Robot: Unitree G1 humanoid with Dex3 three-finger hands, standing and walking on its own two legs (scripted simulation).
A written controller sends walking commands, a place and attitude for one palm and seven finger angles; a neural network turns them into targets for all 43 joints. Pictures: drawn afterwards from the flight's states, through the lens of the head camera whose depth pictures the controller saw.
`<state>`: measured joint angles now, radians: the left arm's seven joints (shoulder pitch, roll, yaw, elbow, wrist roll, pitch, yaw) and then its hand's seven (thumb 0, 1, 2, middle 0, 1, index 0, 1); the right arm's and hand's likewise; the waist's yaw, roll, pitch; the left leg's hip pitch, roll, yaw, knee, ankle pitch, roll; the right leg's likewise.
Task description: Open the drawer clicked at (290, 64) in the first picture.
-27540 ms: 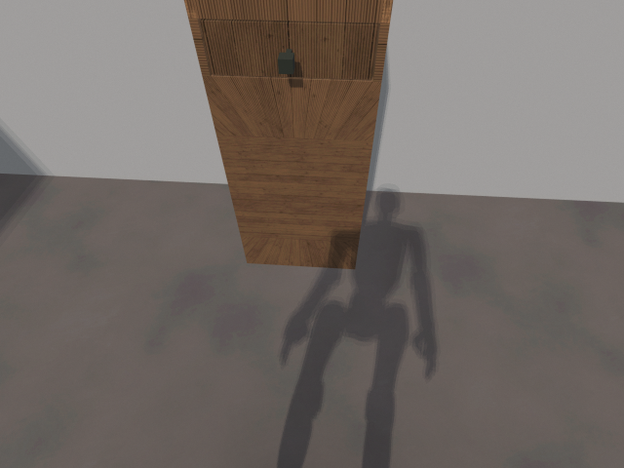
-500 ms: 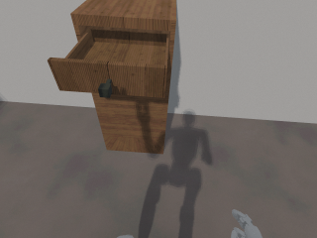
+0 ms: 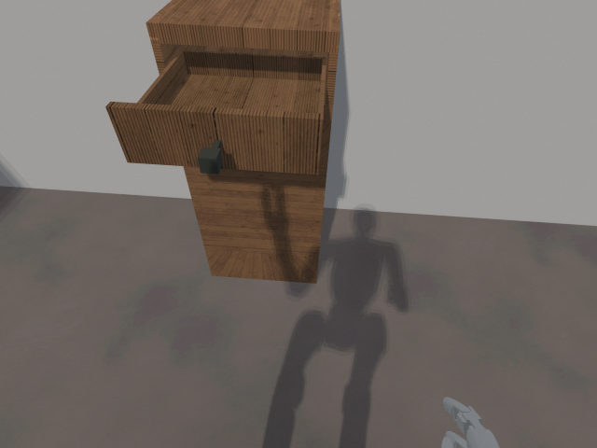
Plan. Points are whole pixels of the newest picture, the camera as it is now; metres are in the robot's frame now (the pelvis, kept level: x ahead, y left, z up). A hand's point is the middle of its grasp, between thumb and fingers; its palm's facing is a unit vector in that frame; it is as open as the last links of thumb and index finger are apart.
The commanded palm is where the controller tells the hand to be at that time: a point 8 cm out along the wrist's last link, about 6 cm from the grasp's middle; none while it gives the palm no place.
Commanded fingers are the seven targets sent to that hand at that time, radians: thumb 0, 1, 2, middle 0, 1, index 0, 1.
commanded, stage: let the arm hang, fingers relaxed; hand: left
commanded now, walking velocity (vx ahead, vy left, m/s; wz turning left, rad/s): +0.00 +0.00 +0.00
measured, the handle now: (213, 154) +0.58 +0.18 +0.09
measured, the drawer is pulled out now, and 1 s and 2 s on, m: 0.30 0.30 0.30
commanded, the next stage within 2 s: look to check the result in 1.16 s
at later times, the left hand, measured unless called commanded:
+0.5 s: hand out of the picture -0.05 +0.19 -0.17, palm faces +0.08 -0.97 -0.24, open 6.9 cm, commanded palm none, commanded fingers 0.00 0.90 0.90 -0.20 -0.30 -0.20 -0.30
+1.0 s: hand out of the picture +0.02 +0.17 -0.16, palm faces +0.06 -0.97 -0.22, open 7.4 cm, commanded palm none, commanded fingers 0.00 0.90 0.90 -0.20 -0.30 -0.20 -0.30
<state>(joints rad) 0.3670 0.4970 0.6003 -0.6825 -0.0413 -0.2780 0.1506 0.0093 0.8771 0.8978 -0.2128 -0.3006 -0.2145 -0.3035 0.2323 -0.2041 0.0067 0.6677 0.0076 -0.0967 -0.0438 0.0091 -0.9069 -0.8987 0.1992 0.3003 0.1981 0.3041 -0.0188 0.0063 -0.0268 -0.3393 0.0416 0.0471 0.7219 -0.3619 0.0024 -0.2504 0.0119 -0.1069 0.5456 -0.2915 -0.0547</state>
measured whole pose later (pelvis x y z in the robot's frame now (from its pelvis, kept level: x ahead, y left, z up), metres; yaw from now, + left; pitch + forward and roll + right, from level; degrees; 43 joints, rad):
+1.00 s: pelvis -0.01 -0.01 +0.01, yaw +3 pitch -3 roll +0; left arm 0.21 0.16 0.01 1.08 0.01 0.01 0.02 0.01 0.90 0.90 -0.20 -0.30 -0.20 -0.30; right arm 0.27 -0.17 -0.01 1.09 -0.02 0.01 -0.02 0.00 -0.91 -0.90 0.20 0.30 0.19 0.30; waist -0.02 0.02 0.04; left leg -0.22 0.01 -0.02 0.43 -0.16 -0.02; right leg -0.20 0.01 0.00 0.46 -0.22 -0.02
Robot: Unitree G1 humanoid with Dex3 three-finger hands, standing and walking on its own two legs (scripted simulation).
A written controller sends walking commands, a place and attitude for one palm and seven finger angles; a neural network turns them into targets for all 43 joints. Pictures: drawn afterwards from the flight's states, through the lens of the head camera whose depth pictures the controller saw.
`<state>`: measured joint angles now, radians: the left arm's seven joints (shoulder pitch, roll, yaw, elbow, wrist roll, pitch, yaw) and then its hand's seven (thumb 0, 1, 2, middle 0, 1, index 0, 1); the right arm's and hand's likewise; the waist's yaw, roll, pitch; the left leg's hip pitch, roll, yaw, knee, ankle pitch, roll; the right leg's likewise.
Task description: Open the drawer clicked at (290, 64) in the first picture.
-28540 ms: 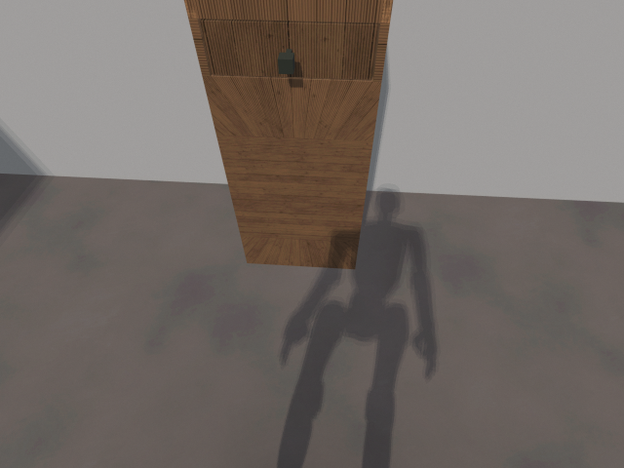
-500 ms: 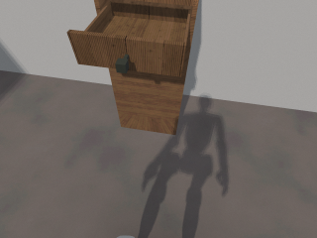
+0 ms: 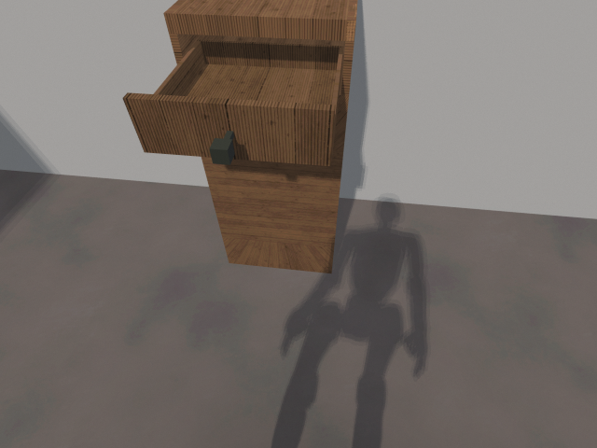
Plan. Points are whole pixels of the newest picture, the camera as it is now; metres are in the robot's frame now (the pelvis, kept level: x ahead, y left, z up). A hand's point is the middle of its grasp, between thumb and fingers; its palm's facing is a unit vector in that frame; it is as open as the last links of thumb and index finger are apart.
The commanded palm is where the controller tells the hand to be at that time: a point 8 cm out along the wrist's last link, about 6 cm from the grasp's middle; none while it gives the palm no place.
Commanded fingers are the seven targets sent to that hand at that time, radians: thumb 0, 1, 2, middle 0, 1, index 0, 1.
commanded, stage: let the arm hang, fingers relaxed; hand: left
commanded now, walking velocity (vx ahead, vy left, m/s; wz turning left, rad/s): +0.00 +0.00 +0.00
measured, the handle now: (225, 145) +0.60 +0.16 +0.08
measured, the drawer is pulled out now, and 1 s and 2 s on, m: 0.30 0.30 0.30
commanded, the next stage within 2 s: look to check the result in 0.16 s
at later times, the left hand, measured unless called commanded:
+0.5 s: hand out of the picture +0.04 +0.20 -0.17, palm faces +0.01 -0.97 -0.26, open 7.4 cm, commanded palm none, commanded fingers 0.00 0.90 0.90 -0.20 -0.30 -0.20 -0.30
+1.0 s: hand out of the picture +0.10 +0.23 -0.16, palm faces -0.01 -0.95 -0.30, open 7.4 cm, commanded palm none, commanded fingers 0.00 0.90 0.90 -0.20 -0.30 -0.20 -0.30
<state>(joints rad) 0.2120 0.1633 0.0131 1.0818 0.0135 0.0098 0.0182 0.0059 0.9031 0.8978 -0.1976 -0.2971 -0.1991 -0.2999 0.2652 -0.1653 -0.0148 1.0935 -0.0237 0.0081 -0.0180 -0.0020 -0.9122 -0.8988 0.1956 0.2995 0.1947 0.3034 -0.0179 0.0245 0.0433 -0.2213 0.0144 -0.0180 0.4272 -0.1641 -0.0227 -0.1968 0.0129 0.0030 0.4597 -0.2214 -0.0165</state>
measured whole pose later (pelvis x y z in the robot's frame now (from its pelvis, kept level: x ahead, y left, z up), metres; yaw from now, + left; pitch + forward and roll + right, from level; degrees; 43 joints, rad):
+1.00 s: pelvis +0.03 +0.00 +0.01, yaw +0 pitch -2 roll +0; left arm 0.13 0.28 0.02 1.09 0.01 -0.01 0.01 0.01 0.90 0.90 -0.20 -0.30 -0.20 -0.30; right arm 0.13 -0.28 -0.02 1.10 -0.02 0.00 -0.01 0.00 -0.91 -0.90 0.20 0.30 0.20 0.30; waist -0.01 0.01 0.08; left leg -0.15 0.02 -0.01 0.35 -0.17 -0.02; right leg -0.11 0.01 0.01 0.36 -0.21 -0.01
